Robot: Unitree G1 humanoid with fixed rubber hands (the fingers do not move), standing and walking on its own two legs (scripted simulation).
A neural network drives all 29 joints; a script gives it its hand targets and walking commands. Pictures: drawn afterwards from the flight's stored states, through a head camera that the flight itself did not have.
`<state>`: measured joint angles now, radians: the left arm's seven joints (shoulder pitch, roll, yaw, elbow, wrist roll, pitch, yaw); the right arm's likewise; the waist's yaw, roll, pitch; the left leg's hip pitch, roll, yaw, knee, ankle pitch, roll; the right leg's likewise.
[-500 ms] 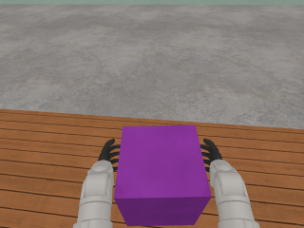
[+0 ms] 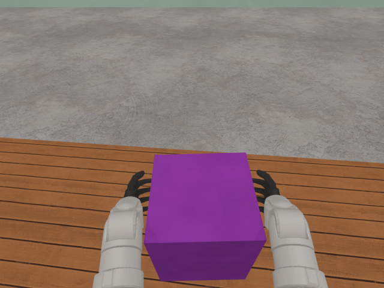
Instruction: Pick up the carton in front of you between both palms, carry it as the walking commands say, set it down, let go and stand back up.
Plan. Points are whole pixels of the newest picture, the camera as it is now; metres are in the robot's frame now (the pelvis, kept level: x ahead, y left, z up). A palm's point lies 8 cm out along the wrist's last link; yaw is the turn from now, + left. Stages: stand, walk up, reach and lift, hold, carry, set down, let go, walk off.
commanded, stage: hold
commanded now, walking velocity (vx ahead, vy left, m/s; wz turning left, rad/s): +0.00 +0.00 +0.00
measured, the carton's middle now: (201, 219) +0.30 +0.00 -0.03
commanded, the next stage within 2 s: carry in 0.56 s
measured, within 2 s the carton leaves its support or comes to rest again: neither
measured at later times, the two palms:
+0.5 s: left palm (132, 203) +0.29 +0.15 +0.05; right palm (271, 202) +0.29 -0.15 +0.05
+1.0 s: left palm (133, 162) +0.38 +0.16 +0.09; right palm (261, 163) +0.37 -0.14 +0.08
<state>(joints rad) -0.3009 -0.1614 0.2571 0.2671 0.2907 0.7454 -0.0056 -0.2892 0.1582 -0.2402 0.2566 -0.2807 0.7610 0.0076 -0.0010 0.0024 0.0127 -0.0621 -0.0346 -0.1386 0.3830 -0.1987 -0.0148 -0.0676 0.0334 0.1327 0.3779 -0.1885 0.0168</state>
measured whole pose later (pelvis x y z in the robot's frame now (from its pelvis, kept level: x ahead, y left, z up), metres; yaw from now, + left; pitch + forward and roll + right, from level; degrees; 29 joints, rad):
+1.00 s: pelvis +0.12 +0.01 -0.01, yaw +1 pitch +5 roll -2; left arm -0.08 -0.13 0.06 -0.36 0.07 1.08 0.11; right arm -0.04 0.13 -0.08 -0.41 -0.08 1.11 -0.11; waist -0.02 0.04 -0.17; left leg -0.26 0.07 0.03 0.66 -0.45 -0.01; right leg -0.30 0.00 -0.18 0.49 -0.25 -0.03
